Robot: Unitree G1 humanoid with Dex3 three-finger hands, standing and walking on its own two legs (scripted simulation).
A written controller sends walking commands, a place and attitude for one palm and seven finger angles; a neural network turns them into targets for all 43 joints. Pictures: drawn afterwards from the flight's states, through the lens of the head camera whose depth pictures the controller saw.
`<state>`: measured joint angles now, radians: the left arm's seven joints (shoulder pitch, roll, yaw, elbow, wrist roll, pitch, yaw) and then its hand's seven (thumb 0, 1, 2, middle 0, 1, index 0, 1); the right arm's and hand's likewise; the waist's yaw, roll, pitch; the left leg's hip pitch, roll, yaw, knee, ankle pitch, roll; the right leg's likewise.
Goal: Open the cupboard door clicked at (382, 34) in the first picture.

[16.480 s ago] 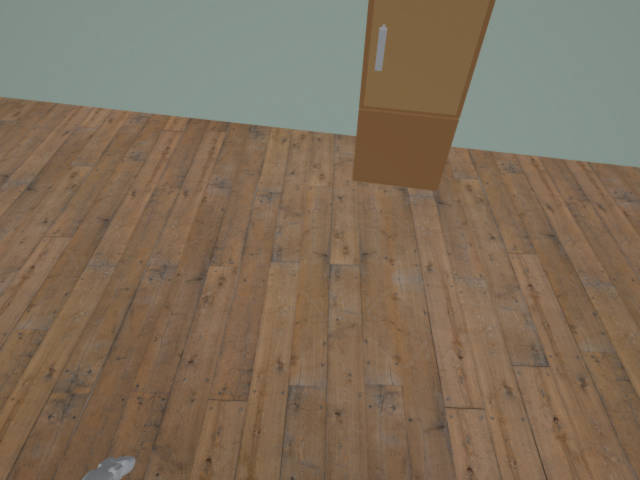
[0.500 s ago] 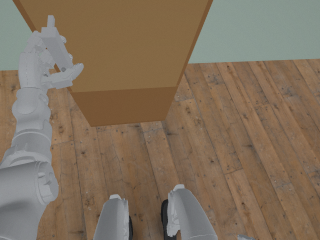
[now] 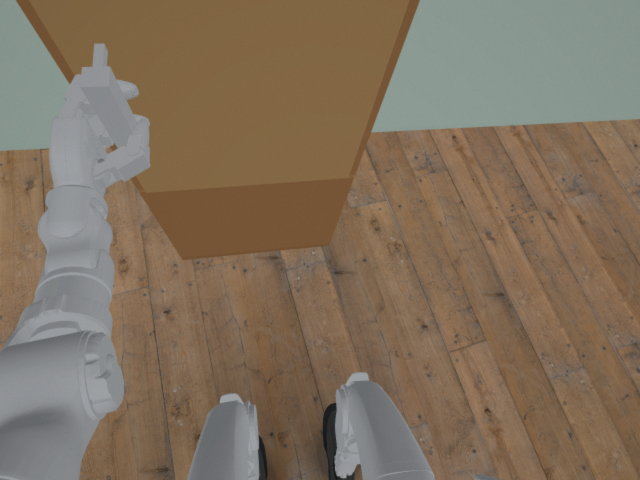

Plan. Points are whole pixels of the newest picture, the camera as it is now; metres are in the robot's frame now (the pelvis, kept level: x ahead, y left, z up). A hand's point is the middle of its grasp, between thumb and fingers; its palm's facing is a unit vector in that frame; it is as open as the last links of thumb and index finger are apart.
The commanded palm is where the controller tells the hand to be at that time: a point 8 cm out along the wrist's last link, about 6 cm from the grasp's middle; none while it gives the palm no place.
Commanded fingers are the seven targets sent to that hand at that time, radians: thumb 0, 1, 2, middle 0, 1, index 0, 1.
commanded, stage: pull the door open along its arc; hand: left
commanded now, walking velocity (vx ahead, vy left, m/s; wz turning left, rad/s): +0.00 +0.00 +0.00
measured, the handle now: (121, 108) +0.56 +0.20 +0.03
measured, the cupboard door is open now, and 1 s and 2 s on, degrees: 0 44 42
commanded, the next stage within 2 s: open thumb and fingers to let go in 0.90 s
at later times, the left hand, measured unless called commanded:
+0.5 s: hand (185, 239) +0.38 +0.12 +0.03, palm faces +0.28 -0.96 +0.07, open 6.7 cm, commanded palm +0.32 +0.16 +0.03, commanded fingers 0.00 0.90 0.90 -0.40 -1.35 -0.40 -1.35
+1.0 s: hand (275, 312) +0.30 +0.03 +0.04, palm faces +0.35 -0.93 -0.06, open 6.8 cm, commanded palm +0.26 +0.07 +0.03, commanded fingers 0.00 0.83 0.87 -0.40 -1.34 -0.40 -1.34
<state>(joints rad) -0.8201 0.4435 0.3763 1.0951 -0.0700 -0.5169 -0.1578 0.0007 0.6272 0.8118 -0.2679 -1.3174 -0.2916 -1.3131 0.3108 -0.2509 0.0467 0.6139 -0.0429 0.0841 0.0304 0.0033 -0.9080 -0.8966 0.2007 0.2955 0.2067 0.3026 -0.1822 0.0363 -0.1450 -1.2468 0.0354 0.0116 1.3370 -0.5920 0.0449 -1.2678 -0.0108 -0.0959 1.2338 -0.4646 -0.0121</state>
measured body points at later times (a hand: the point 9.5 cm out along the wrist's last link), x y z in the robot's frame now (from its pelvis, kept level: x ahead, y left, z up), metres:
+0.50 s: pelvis +0.03 +0.00 +0.03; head +0.15 +0.00 +0.46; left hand +0.36 +0.17 +0.03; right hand +0.17 -0.24 -0.09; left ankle +0.01 +0.09 -0.61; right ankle +0.05 -0.12 -0.61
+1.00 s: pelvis +0.03 -0.05 +0.03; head +0.11 -0.05 +0.47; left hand +0.28 +0.08 +0.04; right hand +0.23 -0.23 -0.08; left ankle +0.01 +0.09 -0.61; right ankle +0.05 -0.12 -0.61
